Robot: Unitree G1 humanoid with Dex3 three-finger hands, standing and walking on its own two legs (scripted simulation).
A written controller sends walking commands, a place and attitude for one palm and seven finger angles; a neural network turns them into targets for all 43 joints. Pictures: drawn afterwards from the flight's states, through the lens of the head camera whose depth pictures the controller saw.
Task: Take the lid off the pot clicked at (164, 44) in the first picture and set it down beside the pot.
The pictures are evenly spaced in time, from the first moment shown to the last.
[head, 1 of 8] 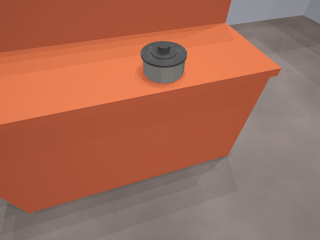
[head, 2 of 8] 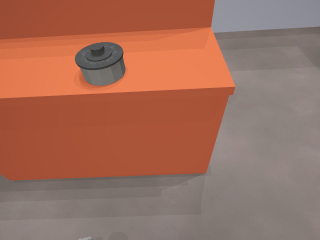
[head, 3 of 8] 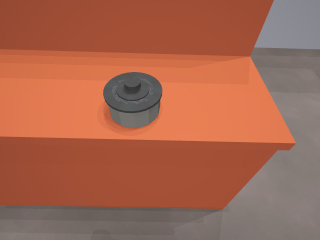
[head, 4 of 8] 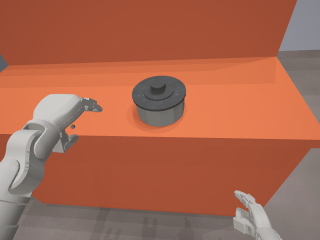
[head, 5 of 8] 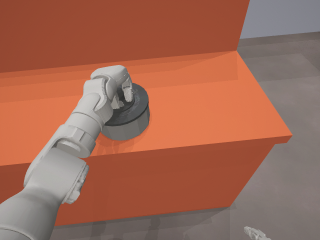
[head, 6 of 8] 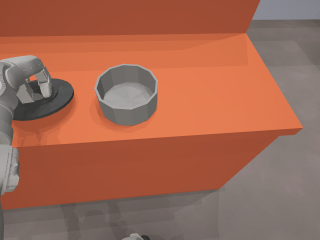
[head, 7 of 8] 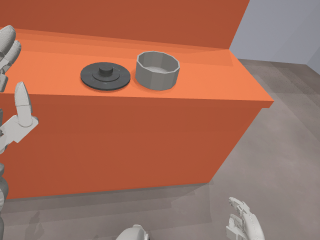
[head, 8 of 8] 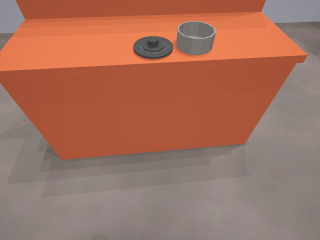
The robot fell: no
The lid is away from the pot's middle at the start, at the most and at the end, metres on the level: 0.00 0.26 0.19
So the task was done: no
